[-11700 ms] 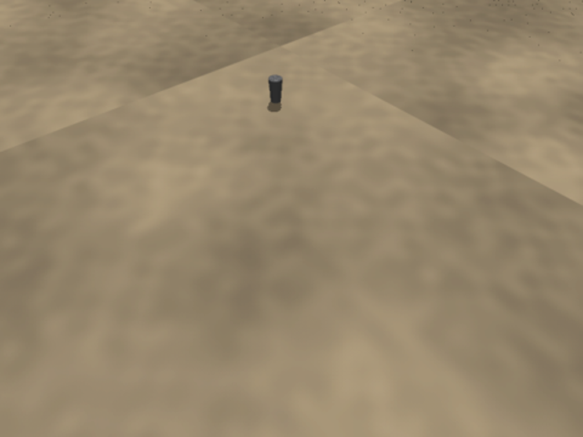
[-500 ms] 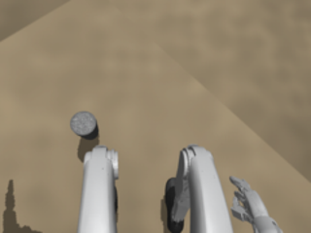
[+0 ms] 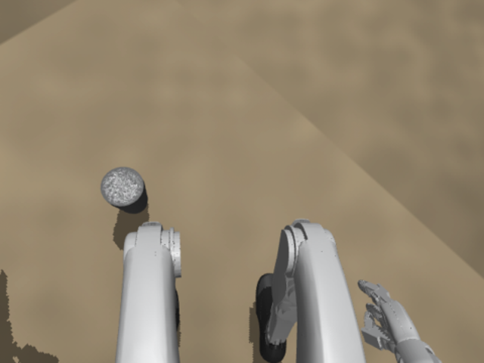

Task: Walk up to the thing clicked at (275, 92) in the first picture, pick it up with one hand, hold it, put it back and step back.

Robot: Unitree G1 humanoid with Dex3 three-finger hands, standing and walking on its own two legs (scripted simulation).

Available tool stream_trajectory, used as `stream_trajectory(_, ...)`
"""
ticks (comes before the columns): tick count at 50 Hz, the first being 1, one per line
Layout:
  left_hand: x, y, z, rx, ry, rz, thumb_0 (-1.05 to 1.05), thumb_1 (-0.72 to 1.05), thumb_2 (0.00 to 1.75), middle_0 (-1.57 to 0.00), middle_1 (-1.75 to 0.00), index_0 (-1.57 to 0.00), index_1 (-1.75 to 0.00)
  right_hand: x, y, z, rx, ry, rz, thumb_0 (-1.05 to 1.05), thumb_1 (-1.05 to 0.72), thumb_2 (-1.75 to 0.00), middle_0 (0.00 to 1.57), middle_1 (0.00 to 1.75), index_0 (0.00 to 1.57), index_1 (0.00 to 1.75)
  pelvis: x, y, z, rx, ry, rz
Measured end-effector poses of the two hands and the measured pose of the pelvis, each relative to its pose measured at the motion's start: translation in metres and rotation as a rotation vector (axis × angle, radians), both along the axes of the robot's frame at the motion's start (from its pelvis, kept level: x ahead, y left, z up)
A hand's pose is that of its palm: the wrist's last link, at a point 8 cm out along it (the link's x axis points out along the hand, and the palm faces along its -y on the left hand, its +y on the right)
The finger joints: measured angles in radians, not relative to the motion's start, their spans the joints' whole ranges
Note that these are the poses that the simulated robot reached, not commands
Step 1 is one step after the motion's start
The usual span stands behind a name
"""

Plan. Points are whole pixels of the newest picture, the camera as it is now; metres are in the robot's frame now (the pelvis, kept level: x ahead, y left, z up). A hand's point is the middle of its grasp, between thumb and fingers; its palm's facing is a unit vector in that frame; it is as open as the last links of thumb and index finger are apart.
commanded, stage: go down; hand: left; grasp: from the side
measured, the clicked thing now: (129, 194) +0.42 +0.23 -0.31
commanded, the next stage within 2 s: approach in 0.22 s
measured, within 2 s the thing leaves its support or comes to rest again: neither
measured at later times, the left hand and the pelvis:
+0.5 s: hand out of the picture +0.35 +0.42 -0.02, palm faces +0.22 -0.97 -0.07, open 17.5 cm; pelvis +0.00 +0.00 -0.02, yaw -1 degrees
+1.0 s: hand (70, 204) +0.38 +0.32 -0.23, palm faces +0.10 -0.99 +0.05, open 17.5 cm; pelvis -0.01 +0.01 -0.09, yaw -6 degrees
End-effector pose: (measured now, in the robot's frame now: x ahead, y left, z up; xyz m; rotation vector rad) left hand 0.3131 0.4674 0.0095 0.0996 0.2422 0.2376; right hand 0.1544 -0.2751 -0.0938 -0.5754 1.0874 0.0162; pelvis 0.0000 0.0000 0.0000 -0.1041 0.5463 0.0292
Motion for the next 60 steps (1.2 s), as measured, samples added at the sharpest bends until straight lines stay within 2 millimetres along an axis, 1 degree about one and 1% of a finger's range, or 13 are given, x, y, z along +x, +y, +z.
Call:
stream_trajectory(19, 0.006, 0.004, -0.010, -0.008, -0.044, -0.011, -0.01, -0.54, 0.09, -0.05, -0.07, -0.03, -0.09, 0.004, 0.004, -0.010, -0.001, 0.002, 0.009, 0.00, -0.92, -0.91, 0.20, 0.30, 0.20, 0.30, 0.000, 0.003, -0.012, -0.008, -0.004, -0.001)
stream_trajectory(22, 0.005, 0.003, -0.014, -0.019, -0.056, -0.009, -0.01, -0.55, 0.08, -0.06, -0.07, -0.03, -0.09, 0.004, 0.003, -0.012, -0.001, 0.004, 0.013, 0.00, -0.92, -0.91, 0.20, 0.30, 0.20, 0.30, 0.000, 0.003, -0.014, -0.008, -0.005, -0.001)
stream_trajectory(24, 0.004, 0.001, -0.020, -0.031, -0.071, -0.007, -0.01, -0.56, 0.07, -0.07, -0.07, -0.04, -0.10, 0.004, 0.003, -0.014, -0.002, 0.002, 0.021, 0.00, -0.92, -0.91, 0.20, 0.30, 0.20, 0.30, 0.000, 0.003, -0.017, -0.008, -0.008, -0.003)
stream_trajectory(27, 0.003, -0.005, -0.038, -0.050, -0.096, -0.008, -0.01, -0.56, 0.06, -0.07, -0.08, -0.04, -0.10, 0.006, 0.003, -0.019, -0.006, -0.001, 0.045, 0.00, -0.92, -0.91, 0.20, 0.30, 0.20, 0.30, -0.001, 0.003, -0.024, -0.009, -0.020, -0.008)
stream_trajectory(30, 0.005, -0.014, -0.063, -0.070, -0.124, -0.010, -0.01, -0.55, 0.06, -0.07, -0.08, -0.04, -0.10, 0.009, 0.004, -0.023, -0.017, -0.008, 0.079, 0.00, -0.91, -0.91, 0.20, 0.30, 0.20, 0.30, -0.002, 0.002, -0.034, -0.014, -0.038, -0.016)
stream_trajectory(39, 0.021, -0.049, -0.160, -0.124, -0.135, -0.050, -0.01, -0.52, 0.06, -0.07, -0.08, -0.04, -0.10, 0.023, 0.010, -0.037, -0.092, 0.001, 0.207, 0.00, -0.91, -0.90, 0.20, 0.30, 0.20, 0.30, -0.005, 0.002, -0.070, -0.048, -0.121, -0.043)
stream_trajectory(44, 0.031, -0.067, -0.202, -0.135, -0.118, -0.089, -0.01, -0.52, 0.08, -0.07, -0.09, -0.03, -0.11, 0.025, 0.015, -0.040, -0.144, 0.040, 0.261, 0.00, -0.91, -0.91, 0.20, 0.30, 0.20, 0.30, -0.005, 0.006, -0.083, -0.077, -0.165, -0.055)
stream_trajectory(48, 0.035, -0.083, -0.227, -0.149, -0.115, -0.109, -0.02, -0.53, 0.08, -0.06, -0.10, -0.03, -0.12, 0.023, 0.019, -0.042, -0.174, 0.073, 0.290, 0.00, -0.92, -0.91, 0.20, 0.30, 0.20, 0.30, -0.005, 0.009, -0.090, -0.098, -0.191, -0.061)
stream_trajectory(53, 0.042, -0.112, -0.253, -0.170, -0.106, -0.149, -0.02, -0.57, 0.07, -0.06, -0.10, -0.04, -0.11, 0.019, 0.026, -0.043, -0.199, 0.106, 0.322, 0.00, -0.93, -0.91, 0.20, 0.30, 0.20, 0.30, -0.006, 0.014, -0.096, -0.125, -0.223, -0.068)
stream_trajectory(57, 0.047, -0.131, -0.267, -0.178, -0.125, -0.140, -0.02, -0.59, 0.05, -0.07, -0.10, -0.05, -0.11, 0.014, 0.031, -0.041, -0.217, 0.127, 0.351, 0.00, -0.93, -0.91, 0.20, 0.30, 0.20, 0.30, -0.008, 0.016, -0.100, -0.146, -0.255, -0.075)
stream_trajectory(60, 0.050, -0.139, -0.271, -0.173, -0.155, -0.110, -0.02, -0.60, 0.03, -0.07, -0.10, -0.06, -0.10, 0.009, 0.034, -0.039, -0.229, 0.144, 0.367, 0.00, -0.94, -0.91, 0.20, 0.30, 0.20, 0.30, -0.010, 0.017, -0.103, -0.159, -0.278, -0.080)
